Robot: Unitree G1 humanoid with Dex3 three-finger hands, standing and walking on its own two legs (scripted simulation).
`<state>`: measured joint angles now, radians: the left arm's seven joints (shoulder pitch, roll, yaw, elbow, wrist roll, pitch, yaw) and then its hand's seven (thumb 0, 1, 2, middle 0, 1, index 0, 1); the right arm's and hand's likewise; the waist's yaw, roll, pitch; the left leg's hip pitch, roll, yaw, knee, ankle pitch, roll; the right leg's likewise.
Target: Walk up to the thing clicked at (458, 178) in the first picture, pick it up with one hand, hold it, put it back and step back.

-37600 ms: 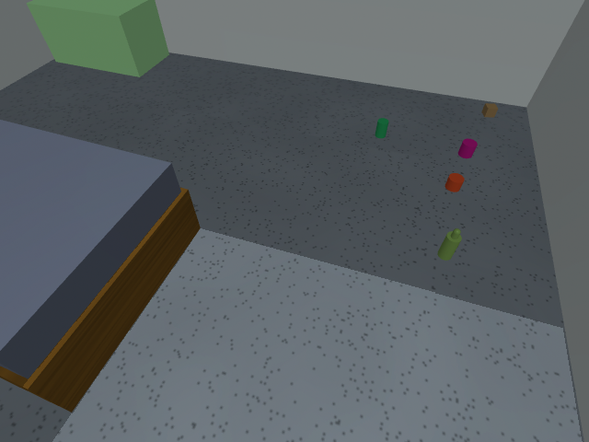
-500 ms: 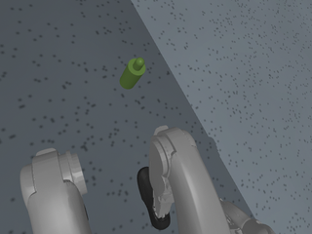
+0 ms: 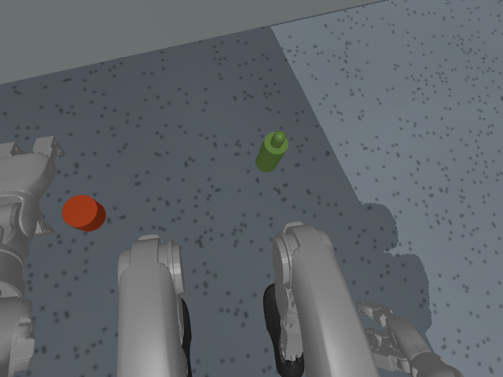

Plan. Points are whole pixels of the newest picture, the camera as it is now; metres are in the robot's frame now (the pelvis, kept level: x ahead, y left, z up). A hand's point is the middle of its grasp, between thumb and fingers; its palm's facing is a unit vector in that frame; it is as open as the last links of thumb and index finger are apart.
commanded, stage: withdraw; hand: left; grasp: from above
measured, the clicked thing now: (84, 213) +0.42 +0.34 -0.33
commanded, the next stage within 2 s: home in 0.34 s
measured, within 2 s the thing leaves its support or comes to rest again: neither
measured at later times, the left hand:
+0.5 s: hand (60, 196) +0.42 +0.33 -0.18, palm faces -0.33 -0.05 -0.94, open 13.9 cm
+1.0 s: hand (0, 255) +0.29 +0.28 +0.03, palm faces -0.25 -0.64 -0.73, open 8.0 cm
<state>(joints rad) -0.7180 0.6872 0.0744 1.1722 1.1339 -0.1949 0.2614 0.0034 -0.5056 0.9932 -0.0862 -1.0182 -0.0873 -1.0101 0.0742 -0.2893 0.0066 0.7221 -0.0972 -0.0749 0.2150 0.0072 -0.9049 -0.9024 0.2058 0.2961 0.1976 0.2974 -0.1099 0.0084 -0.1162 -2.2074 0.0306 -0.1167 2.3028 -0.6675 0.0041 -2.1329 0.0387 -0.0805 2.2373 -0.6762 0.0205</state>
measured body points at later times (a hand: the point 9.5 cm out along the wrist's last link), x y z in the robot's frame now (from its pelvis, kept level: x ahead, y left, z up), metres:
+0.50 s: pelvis +0.00 +0.00 -0.03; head +0.21 +0.08 +0.36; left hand +0.43 +0.33 -0.13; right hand +0.07 -0.27 -0.14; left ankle +0.09 +0.13 -0.33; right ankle +0.10 -0.12 -0.33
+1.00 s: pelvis +0.01 +0.00 +0.14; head +0.17 +0.05 +0.56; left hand +0.30 +0.31 +0.07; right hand +0.22 -0.24 +0.04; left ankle +0.08 +0.13 -0.33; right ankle +0.10 -0.12 -0.33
